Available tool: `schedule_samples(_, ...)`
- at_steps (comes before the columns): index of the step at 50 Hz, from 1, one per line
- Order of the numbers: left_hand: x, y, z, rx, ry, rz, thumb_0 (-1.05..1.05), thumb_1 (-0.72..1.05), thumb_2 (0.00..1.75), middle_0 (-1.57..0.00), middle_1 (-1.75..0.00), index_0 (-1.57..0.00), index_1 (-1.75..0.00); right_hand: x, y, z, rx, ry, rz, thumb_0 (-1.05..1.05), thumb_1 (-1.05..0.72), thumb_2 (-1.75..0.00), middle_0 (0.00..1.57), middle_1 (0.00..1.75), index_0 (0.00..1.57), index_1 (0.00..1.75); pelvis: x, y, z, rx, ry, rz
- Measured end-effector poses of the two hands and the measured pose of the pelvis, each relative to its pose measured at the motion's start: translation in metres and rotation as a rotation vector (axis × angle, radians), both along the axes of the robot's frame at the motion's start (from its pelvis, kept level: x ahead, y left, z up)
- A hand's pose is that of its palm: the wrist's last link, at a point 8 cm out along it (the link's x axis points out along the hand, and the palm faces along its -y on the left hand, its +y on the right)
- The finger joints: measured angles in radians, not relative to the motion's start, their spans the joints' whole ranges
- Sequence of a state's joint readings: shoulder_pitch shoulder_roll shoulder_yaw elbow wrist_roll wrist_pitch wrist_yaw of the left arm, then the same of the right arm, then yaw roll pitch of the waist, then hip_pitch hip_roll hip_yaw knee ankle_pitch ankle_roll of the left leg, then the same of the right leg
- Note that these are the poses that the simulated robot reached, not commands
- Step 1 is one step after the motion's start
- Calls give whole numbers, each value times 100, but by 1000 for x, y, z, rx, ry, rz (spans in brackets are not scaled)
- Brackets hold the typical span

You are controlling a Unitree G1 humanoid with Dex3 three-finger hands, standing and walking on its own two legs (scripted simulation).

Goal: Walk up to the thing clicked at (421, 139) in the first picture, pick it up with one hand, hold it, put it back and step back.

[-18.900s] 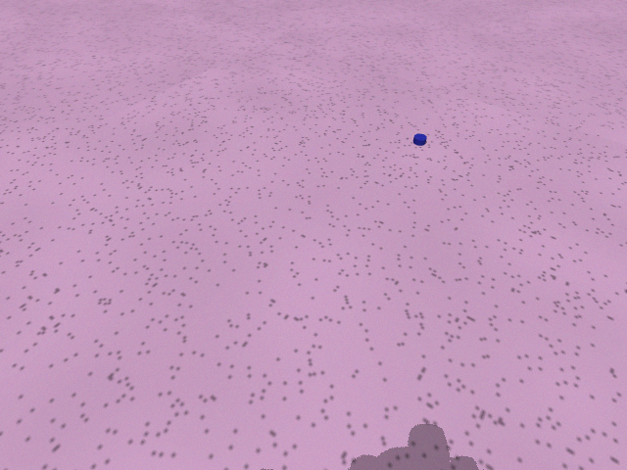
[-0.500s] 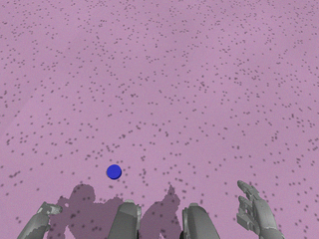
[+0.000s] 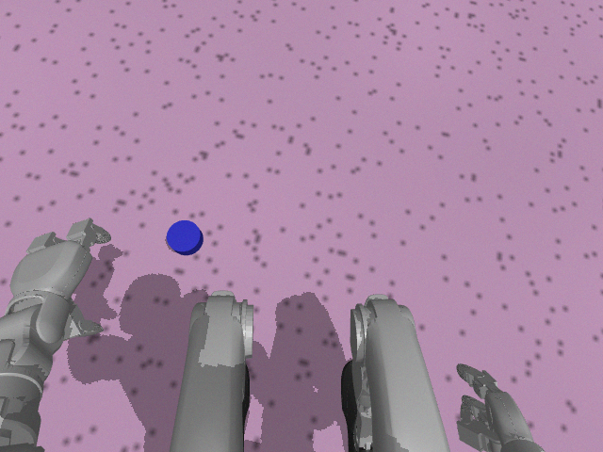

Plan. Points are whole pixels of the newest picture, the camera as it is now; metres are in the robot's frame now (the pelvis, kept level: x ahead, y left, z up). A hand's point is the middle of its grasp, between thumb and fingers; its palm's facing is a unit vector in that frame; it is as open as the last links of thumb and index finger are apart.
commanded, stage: rise first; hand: left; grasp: from above
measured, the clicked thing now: (185, 238) +0.48 +0.27 -0.40
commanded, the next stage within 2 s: approach in 1.14 s
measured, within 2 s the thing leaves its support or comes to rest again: neither
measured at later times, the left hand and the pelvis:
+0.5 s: hand (115, 260) +0.38 +0.33 -0.22, palm faces -0.44 -0.07 -0.89, open 14.0 cm; pelvis +0.00 +0.01 -0.06, yaw -3 degrees
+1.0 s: hand (136, 247) +0.42 +0.32 -0.26, palm faces -0.44 -0.07 -0.90, open 14.0 cm; pelvis +0.01 +0.01 -0.09, yaw -3 degrees
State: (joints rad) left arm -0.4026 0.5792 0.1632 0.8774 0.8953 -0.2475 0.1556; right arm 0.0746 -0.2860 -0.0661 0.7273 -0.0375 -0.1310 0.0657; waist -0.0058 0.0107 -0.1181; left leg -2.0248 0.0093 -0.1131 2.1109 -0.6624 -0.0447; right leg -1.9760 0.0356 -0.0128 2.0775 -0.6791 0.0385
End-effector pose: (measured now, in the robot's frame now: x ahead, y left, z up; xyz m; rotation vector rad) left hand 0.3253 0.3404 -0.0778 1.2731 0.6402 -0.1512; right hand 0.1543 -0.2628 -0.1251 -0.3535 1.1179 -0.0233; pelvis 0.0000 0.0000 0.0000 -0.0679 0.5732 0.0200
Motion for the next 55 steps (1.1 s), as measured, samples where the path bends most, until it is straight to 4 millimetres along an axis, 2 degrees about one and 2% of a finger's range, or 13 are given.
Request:
schedule_samples(7,19,0,-29,52,-30,-111,0,-50,101,-11,-99,-10,-100,-45,0,-25,-21,105,-35,1,-89,-90,21,30,20,30,-9,4,-30,-19,-17,-6)
schedule_samples(14,40,-2,-51,96,-62,-183,0,-52,103,-12,-95,-10,-97,-65,-1,-31,-58,167,-49,1,-90,-90,21,30,20,30,-10,8,-46,-39,-23,-7)
schedule_samples(21,57,-6,-73,134,-57,-236,0,-51,102,-14,-90,-11,-92,-68,-4,-35,-91,197,-48,1,-90,-90,21,30,20,30,-7,12,-58,-51,-13,-9)
schedule_samples(35,78,-11,-108,161,-72,-250,0,-46,96,-17,-88,-15,-89,-58,2,-56,-86,226,-28,1,-90,-90,21,30,20,30,3,13,-77,-52,10,-15)
schedule_samples(44,89,-18,-120,169,-62,-229,0,-48,97,-15,-92,-14,-92,-58,3,-67,-65,240,-27,1,-91,-90,21,30,20,30,7,10,-83,-45,19,-21)
schedule_samples(55,100,-24,-128,146,-56,-222,0,-50,99,-13,-96,-12,-96,-73,-6,-72,-74,284,-39,1,-91,-90,21,30,20,30,8,6,-91,-44,9,-31)
